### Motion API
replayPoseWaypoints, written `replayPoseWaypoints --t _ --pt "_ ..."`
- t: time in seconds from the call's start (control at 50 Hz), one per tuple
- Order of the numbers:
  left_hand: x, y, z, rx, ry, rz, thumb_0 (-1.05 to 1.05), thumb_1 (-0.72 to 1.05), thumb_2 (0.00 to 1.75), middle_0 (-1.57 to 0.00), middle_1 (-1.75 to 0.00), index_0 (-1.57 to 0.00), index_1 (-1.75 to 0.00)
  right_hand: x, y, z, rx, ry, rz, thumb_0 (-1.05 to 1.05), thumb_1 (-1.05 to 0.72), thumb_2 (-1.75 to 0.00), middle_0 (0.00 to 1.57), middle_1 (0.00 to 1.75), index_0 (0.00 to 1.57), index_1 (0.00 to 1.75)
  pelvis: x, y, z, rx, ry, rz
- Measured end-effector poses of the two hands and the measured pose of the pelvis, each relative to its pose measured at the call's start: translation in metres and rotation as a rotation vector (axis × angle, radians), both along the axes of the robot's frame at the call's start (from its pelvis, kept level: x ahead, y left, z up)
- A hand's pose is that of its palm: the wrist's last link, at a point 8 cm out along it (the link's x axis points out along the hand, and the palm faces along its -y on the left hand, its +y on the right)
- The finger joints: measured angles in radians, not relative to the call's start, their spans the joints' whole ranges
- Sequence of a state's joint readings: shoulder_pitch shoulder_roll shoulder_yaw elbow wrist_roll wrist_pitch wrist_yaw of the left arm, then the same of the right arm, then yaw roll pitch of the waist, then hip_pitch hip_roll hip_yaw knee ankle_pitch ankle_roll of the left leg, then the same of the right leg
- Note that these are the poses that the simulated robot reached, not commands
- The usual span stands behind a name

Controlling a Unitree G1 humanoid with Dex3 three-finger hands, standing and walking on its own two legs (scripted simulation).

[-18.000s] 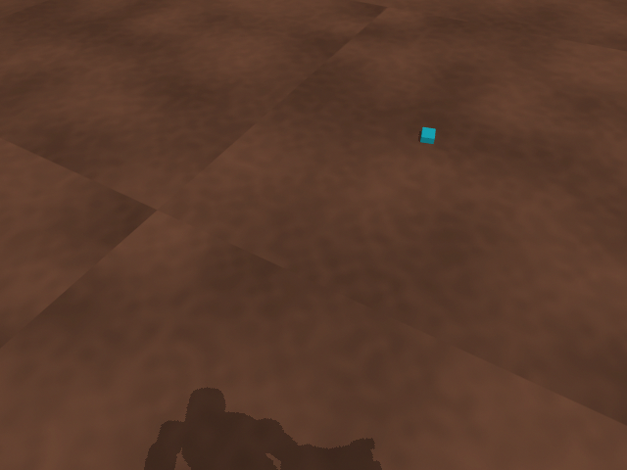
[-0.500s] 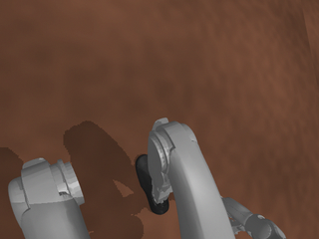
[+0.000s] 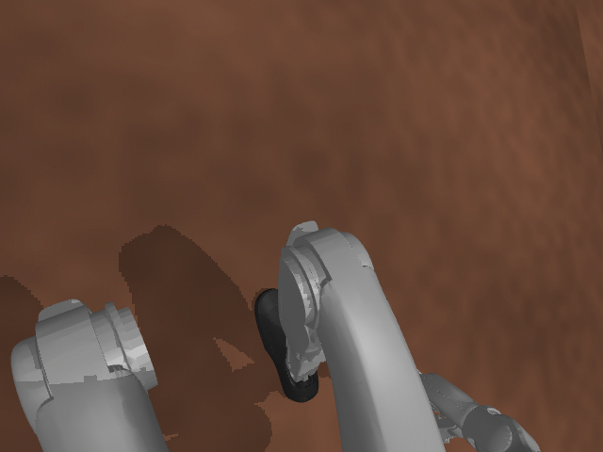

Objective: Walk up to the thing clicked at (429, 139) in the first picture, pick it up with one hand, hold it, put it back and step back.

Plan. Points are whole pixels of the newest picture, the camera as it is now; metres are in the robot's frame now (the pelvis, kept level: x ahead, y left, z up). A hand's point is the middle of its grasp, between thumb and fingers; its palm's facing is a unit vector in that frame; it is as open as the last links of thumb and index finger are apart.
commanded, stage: close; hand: left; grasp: from above
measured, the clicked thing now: out of the picture +0.42 +0.32 -0.28
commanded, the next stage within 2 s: settle in 0.06 s
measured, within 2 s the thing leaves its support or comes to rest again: leaves its support in 0.48 s
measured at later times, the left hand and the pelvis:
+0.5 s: hand out of the picture +0.41 +0.32 -0.25, palm faces -0.47 -0.15 -0.87, open 12.2 cm; pelvis +0.00 +0.00 +0.00, yaw +0 degrees
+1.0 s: hand out of the picture +0.40 +0.33 -0.15, palm faces -0.50 -0.08 -0.86, open 12.1 cm; pelvis +0.00 -0.01 +0.03, yaw +5 degrees
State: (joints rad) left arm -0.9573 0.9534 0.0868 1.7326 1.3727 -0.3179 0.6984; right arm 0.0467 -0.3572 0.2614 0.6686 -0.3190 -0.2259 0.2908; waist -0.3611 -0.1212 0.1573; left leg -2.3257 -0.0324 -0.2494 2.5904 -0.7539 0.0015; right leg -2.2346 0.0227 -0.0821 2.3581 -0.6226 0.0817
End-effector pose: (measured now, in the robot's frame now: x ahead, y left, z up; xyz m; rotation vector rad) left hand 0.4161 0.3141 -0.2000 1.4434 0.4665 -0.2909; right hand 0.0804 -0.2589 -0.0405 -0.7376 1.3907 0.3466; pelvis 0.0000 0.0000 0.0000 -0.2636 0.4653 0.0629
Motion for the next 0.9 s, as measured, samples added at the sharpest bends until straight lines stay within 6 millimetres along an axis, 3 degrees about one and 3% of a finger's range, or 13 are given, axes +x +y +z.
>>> replayPoseWaypoints --t 0.4,0.54,0.7,0.9 --pt "0.004 0.002 0.004 -0.028 0.003 0.022 0.0 -0.21 0.62 -0.43 -0.73 -0.45 -0.66 0.0 -0.005 0.007 -0.023 -0.01 -0.023 0.0 -0.9 -0.9 0.2 0.3 0.2 0.3 0.001 0.001 0.0 -0.004 0.012 0.003" --pt "-0.001 0.019 0.01 -0.013 0.001 0.047 -0.01 -0.22 0.6 -0.47 -0.67 -0.48 -0.63 0.004 -0.009 0.004 -0.035 -0.017 -0.065 0.0 -0.9 -0.9 0.2 0.3 0.2 0.3 0.005 0.0 -0.001 -0.001 0.027 0.008" --pt "-0.005 0.035 0.043 0.015 -0.033 0.037 -0.01 -0.22 0.57 -0.49 -0.65 -0.51 -0.6 0.023 -0.009 -0.006 -0.002 -0.055 -0.142 0.0 -0.9 -0.9 0.2 0.3 0.2 0.3 0.01 0.001 0.003 0.008 0.072 0.025" --pt "-0.007 0.024 0.093 0.035 0.026 -0.02 -0.02 -0.24 0.54 -0.53 -0.6 -0.55 -0.55 0.052 -0.003 -0.01 0.069 -0.135 -0.188 0.0 -0.89 -0.89 0.2 0.3 0.2 0.3 0.006 -0.002 0.023 0.038 0.116 0.051"
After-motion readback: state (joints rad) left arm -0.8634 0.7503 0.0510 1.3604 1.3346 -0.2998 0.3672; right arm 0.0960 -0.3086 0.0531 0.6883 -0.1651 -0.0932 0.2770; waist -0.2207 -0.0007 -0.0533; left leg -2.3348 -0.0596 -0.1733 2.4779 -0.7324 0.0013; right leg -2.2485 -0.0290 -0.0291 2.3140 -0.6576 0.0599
